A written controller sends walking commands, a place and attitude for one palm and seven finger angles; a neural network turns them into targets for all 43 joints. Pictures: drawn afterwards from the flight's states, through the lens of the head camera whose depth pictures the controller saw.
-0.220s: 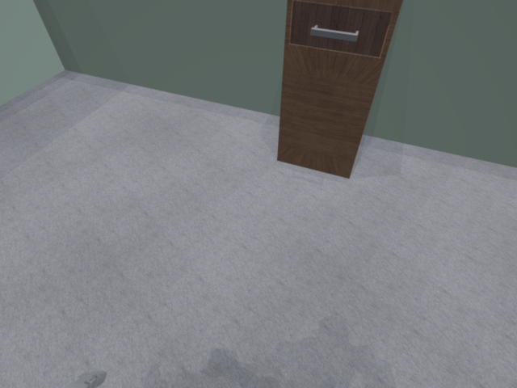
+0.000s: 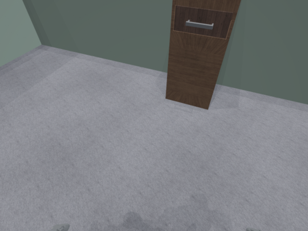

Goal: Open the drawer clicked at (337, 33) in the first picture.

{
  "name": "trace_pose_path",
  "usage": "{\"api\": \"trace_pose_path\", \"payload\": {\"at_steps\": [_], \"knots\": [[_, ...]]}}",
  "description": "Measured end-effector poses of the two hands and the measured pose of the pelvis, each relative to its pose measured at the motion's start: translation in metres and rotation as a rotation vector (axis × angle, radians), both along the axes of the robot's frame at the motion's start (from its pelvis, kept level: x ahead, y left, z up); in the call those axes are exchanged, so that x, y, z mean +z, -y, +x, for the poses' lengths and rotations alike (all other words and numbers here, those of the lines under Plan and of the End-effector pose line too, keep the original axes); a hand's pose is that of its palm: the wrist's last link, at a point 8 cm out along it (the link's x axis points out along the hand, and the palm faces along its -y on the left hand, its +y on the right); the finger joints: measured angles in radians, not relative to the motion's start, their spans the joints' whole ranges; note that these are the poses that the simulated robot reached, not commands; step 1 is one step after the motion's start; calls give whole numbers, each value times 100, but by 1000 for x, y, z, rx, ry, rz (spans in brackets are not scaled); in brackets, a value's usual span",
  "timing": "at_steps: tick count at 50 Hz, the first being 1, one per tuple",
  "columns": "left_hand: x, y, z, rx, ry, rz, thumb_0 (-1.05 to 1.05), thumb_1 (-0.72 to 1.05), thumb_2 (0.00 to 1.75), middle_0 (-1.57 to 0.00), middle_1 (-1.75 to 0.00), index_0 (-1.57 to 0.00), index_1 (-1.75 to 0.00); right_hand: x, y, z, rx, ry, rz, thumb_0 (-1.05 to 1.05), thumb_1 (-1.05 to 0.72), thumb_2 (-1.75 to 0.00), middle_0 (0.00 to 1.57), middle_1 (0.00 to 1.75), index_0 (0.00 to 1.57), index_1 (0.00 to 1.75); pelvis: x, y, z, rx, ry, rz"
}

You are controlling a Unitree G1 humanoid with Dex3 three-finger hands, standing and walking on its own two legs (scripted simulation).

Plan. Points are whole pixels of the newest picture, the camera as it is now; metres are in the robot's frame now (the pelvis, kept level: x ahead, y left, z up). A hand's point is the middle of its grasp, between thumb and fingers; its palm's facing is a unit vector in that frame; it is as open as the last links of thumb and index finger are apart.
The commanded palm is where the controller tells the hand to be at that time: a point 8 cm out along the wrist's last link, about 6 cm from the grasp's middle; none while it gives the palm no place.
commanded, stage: stand and wait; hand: left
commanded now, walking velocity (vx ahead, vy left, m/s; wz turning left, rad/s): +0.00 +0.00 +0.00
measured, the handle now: (199, 24) +1.40 -0.23 +0.01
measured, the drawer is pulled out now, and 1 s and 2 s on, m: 0.00 0.00 0.00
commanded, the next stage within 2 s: look at it before walking up in 0.60 s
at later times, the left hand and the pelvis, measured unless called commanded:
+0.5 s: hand out of the picture +0.05 +0.25 -0.15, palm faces -0.02 -0.94 -0.34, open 7.4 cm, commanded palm none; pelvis -0.02 -0.01 +0.00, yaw +0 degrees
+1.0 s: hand out of the picture +0.06 +0.25 -0.15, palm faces -0.03 -0.94 -0.33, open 7.4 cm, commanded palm none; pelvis -0.01 +0.00 +0.01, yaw +0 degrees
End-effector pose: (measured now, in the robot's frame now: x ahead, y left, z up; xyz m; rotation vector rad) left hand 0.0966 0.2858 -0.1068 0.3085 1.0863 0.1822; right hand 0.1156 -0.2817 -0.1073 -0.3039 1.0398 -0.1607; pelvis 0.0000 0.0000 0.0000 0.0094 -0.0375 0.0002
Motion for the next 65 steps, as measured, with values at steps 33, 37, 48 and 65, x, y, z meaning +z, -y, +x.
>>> {"api": "trace_pose_path", "payload": {"at_steps": [33, 37, 48, 65], "knots": [[-7, -3, -50, 26, -126, 5, 0, 91, 90, -20, -30, -20, -30, -10, 15, -78, -71, -189, -9, 0, -91, -90, 20, 30, 21, 29, 5, 4, -19, -5, 0, -5], [-7, -3, -46, 22, -119, 2, 0, 91, 90, -20, -30, -20, -30, -9, 14, -75, -71, -182, -8, 0, -91, -90, 20, 30, 21, 29, 5, 3, -18, -6, -1, -5], [-7, -4, -40, 20, -119, -1, 0, 91, 90, -20, -30, -20, -30, -6, 12, -61, -63, -164, -13, 0, -91, -90, 20, 30, 21, 30, 6, 1, -14, -6, -5, -5], [-6, -7, -38, 32, -135, 6, 0, 91, 90, -20, -30, -20, -30, -5, 11, -43, -51, -153, -15, 0, -91, -90, 20, 30, 21, 30, 7, 1, -5, -5, -6, -5]]}}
